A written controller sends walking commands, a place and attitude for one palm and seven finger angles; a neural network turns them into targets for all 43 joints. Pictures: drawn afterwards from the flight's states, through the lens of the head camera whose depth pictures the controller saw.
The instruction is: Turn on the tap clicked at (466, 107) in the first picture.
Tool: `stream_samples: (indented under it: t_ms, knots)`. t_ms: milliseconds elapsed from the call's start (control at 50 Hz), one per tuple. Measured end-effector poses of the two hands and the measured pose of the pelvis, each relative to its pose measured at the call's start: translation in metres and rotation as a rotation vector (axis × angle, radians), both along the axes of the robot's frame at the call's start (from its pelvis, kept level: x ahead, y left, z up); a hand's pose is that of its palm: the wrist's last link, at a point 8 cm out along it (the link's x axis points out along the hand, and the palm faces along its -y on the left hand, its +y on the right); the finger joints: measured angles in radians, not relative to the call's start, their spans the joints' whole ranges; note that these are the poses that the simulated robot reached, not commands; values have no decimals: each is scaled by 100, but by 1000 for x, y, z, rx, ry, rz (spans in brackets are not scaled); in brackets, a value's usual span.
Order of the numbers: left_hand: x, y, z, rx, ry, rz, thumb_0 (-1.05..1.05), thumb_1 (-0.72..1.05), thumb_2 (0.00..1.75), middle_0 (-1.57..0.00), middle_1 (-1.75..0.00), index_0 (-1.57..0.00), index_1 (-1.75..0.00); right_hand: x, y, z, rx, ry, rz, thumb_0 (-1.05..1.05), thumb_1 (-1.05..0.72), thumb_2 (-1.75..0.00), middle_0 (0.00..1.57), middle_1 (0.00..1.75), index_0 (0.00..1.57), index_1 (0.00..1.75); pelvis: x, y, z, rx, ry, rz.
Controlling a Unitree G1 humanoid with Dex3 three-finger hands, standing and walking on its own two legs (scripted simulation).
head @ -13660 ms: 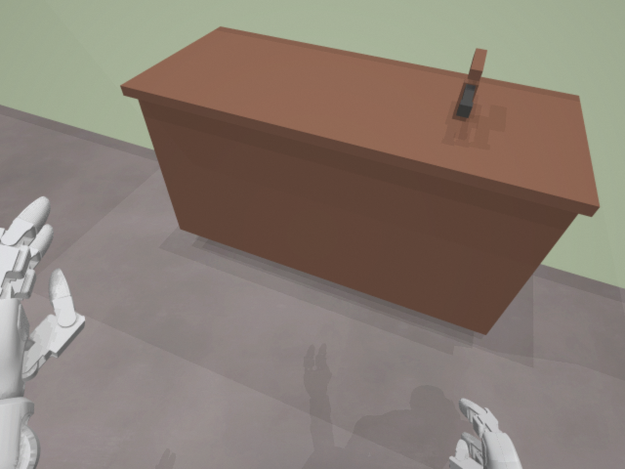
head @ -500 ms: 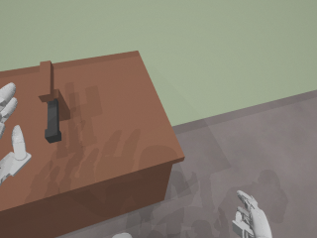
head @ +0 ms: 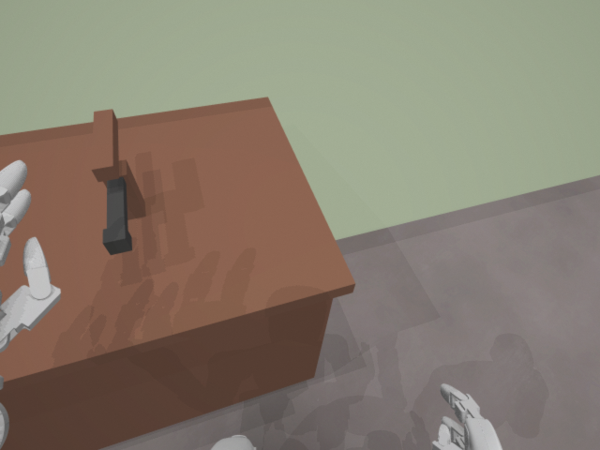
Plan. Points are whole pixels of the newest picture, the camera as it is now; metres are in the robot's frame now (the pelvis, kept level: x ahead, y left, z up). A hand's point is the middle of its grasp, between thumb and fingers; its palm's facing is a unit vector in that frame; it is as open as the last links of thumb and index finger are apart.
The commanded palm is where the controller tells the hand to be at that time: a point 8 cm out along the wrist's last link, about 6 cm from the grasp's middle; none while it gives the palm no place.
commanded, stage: shuffle to correct the standing spot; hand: left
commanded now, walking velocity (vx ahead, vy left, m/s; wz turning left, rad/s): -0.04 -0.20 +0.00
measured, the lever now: (117, 240) +0.36 +0.28 +0.06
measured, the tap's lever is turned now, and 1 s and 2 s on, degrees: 0 0 0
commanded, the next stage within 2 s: come to a stop and stand still in 0.54 s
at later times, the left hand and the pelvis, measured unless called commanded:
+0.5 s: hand (97, 276) +0.24 +0.21 +0.18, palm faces +0.30 -0.83 -0.46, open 7.4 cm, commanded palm +0.18 +0.26 +0.19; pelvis +0.02 -0.03 +0.00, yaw +1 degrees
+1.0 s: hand (22, 239) +0.26 +0.28 +0.20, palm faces +0.42 -0.79 -0.45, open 7.4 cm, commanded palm +0.17 +0.28 +0.19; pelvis +0.00 +0.01 +0.01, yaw -2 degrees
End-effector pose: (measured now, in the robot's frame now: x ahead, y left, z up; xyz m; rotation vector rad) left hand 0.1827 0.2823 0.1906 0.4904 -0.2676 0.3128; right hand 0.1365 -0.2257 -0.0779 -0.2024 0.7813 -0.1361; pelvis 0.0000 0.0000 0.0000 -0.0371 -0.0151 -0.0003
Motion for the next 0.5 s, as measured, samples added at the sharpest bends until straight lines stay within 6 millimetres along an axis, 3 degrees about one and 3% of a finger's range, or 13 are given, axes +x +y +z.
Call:
stream_samples:
  t_ms: [140,260,360,500]
  knots:
    - [4,-12,4,26,15,-19,1,89,89,-21,-30,-21,-30,7,-5,-5,38,10,7,1,-90,-90,20,30,20,30,8,-8,0,6,6,5]
    - [16,-9,-3,-20,10,-21,1,89,89,-21,-30,-21,-30,17,-16,1,-23,20,-19,1,-90,-90,20,30,20,30,19,-7,1,29,11,2]
    - [26,-14,4,28,29,-22,1,89,89,-21,-30,-21,-30,32,-19,9,-16,-5,8,1,-90,-90,20,30,20,30,20,-14,6,19,13,8]
    - [19,-32,6,35,56,-39,1,89,89,-21,-30,-21,-30,48,-29,8,15,-38,10,1,-90,-90,20,30,20,30,23,-26,5,10,33,18]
